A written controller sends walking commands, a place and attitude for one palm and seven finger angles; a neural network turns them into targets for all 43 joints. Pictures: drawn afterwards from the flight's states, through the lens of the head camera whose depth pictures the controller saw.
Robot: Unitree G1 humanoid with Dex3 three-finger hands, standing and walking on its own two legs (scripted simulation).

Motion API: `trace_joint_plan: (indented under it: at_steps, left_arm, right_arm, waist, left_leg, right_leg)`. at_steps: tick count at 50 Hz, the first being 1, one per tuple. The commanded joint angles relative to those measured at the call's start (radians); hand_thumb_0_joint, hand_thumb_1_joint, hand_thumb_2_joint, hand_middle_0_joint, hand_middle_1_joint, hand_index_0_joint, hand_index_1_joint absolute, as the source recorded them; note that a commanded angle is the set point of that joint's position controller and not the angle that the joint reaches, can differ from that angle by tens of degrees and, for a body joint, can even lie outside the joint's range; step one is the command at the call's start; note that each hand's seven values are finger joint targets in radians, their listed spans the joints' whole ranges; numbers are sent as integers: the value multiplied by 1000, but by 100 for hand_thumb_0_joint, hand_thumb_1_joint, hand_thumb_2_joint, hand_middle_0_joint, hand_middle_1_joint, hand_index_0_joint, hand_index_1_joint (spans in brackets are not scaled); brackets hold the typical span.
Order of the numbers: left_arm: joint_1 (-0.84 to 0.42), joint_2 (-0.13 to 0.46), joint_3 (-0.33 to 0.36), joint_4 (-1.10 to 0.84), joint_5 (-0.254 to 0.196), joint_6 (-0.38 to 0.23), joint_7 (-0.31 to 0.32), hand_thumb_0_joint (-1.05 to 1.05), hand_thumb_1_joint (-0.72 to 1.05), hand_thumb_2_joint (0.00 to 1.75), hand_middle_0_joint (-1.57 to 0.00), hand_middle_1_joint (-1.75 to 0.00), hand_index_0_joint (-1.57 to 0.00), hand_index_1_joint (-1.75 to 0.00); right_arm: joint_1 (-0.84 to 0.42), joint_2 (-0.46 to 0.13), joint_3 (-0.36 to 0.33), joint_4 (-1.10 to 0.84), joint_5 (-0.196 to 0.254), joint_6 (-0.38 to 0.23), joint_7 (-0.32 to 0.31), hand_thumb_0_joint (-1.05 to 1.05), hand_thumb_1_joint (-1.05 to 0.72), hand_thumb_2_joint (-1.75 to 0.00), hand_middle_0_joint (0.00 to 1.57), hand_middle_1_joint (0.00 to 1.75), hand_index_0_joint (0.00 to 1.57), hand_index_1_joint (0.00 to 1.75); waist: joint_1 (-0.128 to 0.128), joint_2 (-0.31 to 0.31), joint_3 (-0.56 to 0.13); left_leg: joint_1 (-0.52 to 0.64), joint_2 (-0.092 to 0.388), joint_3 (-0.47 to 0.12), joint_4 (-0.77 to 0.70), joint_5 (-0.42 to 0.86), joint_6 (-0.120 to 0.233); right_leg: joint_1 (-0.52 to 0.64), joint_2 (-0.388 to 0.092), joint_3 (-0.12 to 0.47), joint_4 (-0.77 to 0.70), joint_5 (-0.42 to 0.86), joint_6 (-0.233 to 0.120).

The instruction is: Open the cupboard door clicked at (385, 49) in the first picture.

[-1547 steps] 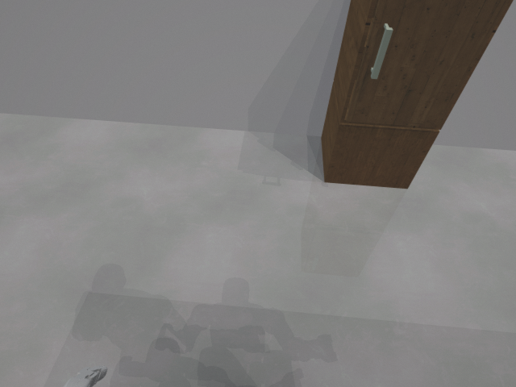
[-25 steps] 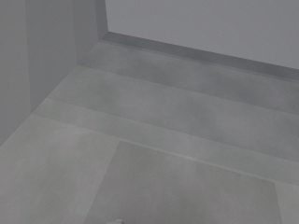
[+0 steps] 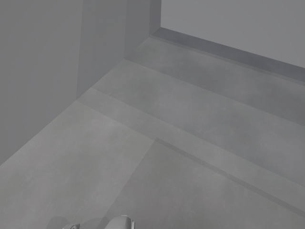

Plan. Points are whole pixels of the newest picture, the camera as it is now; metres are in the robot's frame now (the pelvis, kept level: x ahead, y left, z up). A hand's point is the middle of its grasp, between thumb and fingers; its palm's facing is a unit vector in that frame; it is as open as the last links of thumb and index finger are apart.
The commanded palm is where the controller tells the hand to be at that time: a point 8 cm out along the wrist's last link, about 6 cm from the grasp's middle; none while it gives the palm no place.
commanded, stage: turn to face it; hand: left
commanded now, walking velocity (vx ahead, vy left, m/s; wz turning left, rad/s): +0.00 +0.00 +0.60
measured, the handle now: out of the picture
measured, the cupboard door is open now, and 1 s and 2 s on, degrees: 46 46 46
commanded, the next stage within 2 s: none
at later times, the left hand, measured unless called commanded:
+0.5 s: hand out of the picture +0.04 +0.21 -0.16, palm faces +0.31 -0.90 -0.31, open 7.4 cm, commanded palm none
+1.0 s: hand out of the picture -0.01 +0.20 -0.17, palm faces +0.58 -0.78 -0.25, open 7.4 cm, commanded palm none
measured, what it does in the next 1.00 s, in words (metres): steps on the spot, turning left: left foot, then right foot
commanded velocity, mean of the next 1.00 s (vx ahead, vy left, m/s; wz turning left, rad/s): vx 0.00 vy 0.00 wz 0.60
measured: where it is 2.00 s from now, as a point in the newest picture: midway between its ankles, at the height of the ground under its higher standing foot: outside the picture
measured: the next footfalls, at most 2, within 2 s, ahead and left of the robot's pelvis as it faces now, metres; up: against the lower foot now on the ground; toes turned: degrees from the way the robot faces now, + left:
left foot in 0.16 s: +0.06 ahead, +0.13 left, +0.00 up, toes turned +11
right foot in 0.44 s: +0.11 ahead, -0.14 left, +0.00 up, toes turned +13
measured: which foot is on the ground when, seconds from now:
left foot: up 0.00-0.14, down 0.16-0.44, up 0.46-0.74, down 0.76-1.00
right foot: down 0.00-0.16, up 0.18-0.42, down 0.44-0.74, up 0.76-1.00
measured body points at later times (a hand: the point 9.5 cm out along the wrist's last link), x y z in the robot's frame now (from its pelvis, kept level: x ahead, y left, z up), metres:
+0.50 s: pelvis +0.02 -0.03 -0.01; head +0.07 -0.03 +0.43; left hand +0.03 +0.25 -0.14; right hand +0.19 -0.25 -0.16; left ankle +0.00 +0.11 -0.71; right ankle +0.07 -0.15 -0.74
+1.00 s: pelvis +0.03 -0.03 +0.00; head +0.07 +0.01 +0.44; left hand -0.04 +0.24 -0.15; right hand +0.24 -0.20 -0.14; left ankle -0.03 +0.08 -0.74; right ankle +0.12 -0.16 -0.70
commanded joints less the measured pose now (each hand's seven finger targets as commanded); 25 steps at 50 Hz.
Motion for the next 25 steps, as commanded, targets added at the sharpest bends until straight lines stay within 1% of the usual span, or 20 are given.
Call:
trace_joint_plan:
  at_steps: [1,3,4,5,6,7,8,9,10,11,12,13,17,19,20,21,22,23,24,25]
  left_arm:
    - [77,194,48,-43,4,-32,8,0,90,90,-20,-30,-20,-30]
    - [103,218,52,-29,5,-32,5,0,90,90,-20,-30,-20,-30]
    - [97,228,55,-31,0,-31,2,0,90,90,-20,-30,-20,-30]
    - [79,231,57,-39,-7,-30,-1,0,90,90,-20,-30,-20,-30]
    - [53,216,54,-51,-14,-26,-3,0,90,90,-20,-30,-20,-30]
    - [43,150,42,-85,-21,-20,-10,0,90,90,-20,-30,-20,-30]
    - [-35,118,19,-128,-17,-13,-7,0,90,90,-20,-30,-20,-30]
    - [-69,142,27,-142,-13,-3,-2,0,90,90,-20,-30,-20,-30]
    - [-78,131,32,-138,-9,0,0,0,90,90,-20,-30,-20,-30]
    - [-77,127,35,-113,-9,5,-1,0,90,90,-20,-30,-20,-30]
    - [-63,135,37,-97,-9,11,-7,0,90,90,-20,-30,-20,-30]
    - [-30,131,36,-90,-9,14,-13,0,90,90,-20,-30,-20,-30]
    - [11,108,34,-75,-15,5,-18,0,90,90,-20,-30,-20,-30]
    - [73,111,38,-64,-14,-1,-18,0,90,90,-20,-30,-20,-30]
    - [119,130,46,-56,-13,-7,-15,0,90,90,-20,-30,-20,-30]
    - [154,198,60,-56,0,-19,-6,0,90,90,-20,-30,-20,-30]
    - [146,284,74,-70,11,-23,1,0,90,90,-20,-30,-20,-30]
    - [113,275,65,-84,2,-22,7,0,90,90,-20,-30,-20,-30]
    - [43,240,57,-104,3,-22,7,0,90,90,-20,-30,-20,-30]
    - [0,204,51,-112,2,-21,8,0,90,90,-20,-30,-20,-30]
  right_arm:
    - [-113,-19,13,-118,3,-43,14,0,-90,-90,20,30,20,30]
    - [-114,-24,16,-124,5,-50,13,0,-90,-90,20,30,20,30]
    - [-87,-37,17,-119,3,-51,11,0,-90,-90,20,30,20,30]
    - [-46,-59,12,-113,1,-52,9,0,-90,-90,20,30,20,30]
    - [28,-107,-2,-93,-2,-57,6,0,-90,-90,20,30,20,30]
    - [98,-223,-31,-85,-12,-66,-1,0,-90,-90,20,30,20,30]
    - [166,-283,-46,-71,-5,-60,-9,0,-90,-90,20,30,20,30]
    - [168,-284,-42,-61,-11,-55,-17,0,-90,-90,20,30,20,30]
    - [112,-259,-35,-75,-13,-61,-22,0,-90,-90,20,30,20,30]
    - [40,-236,-30,-94,-15,-60,-29,0,-90,-90,20,30,20,30]
    - [-17,-215,-22,-107,-15,-57,-31,0,-90,-90,20,30,20,30]
    - [-63,-209,-18,-117,-16,-57,-31,0,-90,-90,20,30,20,30]
    - [-68,-211,-23,-125,-17,-53,-29,0,-90,-90,20,30,20,30]
    - [-101,-207,-28,-136,-12,-46,-27,0,-90,-90,20,30,20,30]
    - [-123,-191,-26,-147,-5,-43,-25,0,-90,-90,20,30,20,30]
    - [-126,-131,-20,-162,5,-41,-20,0,-90,-90,20,30,20,30]
    - [-132,-72,-11,-184,6,-44,-12,0,-90,-90,20,30,20,30]
    - [-136,-124,-22,-185,0,-40,-7,0,-90,-90,20,30,20,30]
    - [-100,-102,-19,-175,-2,-34,2,0,-90,-90,20,30,20,30]
    - [-102,-94,-21,-145,-4,-25,4,0,-90,-90,20,30,20,30]
  waist:
    - [72,-178,-70]
    - [77,-181,-96]
    - [61,-173,-109]
    - [33,-167,-122]
    - [-13,-87,-164]
    - [-50,195,-218]
    - [-82,298,-217]
    - [-83,179,-202]
    - [-62,168,-159]
    - [-36,251,-108]
    - [-14,257,-68]
    - [12,260,-62]
    - [20,186,-110]
    - [48,171,-120]
    - [76,123,-118]
    - [99,-81,-111]
    - [110,-366,-94]
    - [95,-274,-86]
    - [48,-202,-63]
    - [29,-234,-50]
  left_leg:
    - [7,7,66,-244,-26,-15]
    - [69,-14,87,-370,2,-3]
    - [130,-23,95,-438,71,3]
    - [227,-28,93,-513,164,12]
    - [395,21,38,-602,336,34]
    - [585,271,-296,-630,642,150]
    - [610,420,-467,-637,963,279]
    - [549,436,-430,-638,810,317]
    - [447,373,-398,-670,597,287]
    - [362,319,-383,-689,492,257]
    - [297,281,-338,-704,427,227]
    - [279,249,-290,-697,385,203]
    - [251,203,-298,-663,383,187]
    - [186,179,-302,-629,317,169]
    - [103,135,-285,-574,236,138]
    - [-32,27,-193,-398,80,73]
    - [-124,-94,-46,-106,-167,6]
    - [-71,-24,-104,81,-186,19]
    - [-46,-8,-106,146,-118,25]
    - [-57,7,-86,198,-69,14]
  right_leg:
    - [202,-224,65,-68,645,-120]
    - [233,-234,53,-5,716,-108]
    - [210,-226,31,35,719,-89]
    - [154,-215,-4,87,677,-59]
    - [37,-202,-31,204,543,-18]
    - [-231,-73,-68,417,34,54]
    - [-380,-5,17,592,-372,77]
    - [-385,-21,103,659,-356,62]
    - [-374,-19,107,645,-299,56]
    - [-361,-21,119,626,-254,56]
    - [-329,-13,125,595,-210,54]
    - [-293,-4,113,536,-184,55]
    - [-131,65,61,291,-149,47]
    - [-9,89,44,136,-56,43]
    - [100,77,50,0,24,39]
    - [196,-88,234,-193,-52,-8]
    - [166,-357,528,-308,-11,-124]
    - [56,-403,498,-293,41,-182]
    - [-16,-342,389,-273,-6,-184]
    - [-16,-277,335,-248,45,-156]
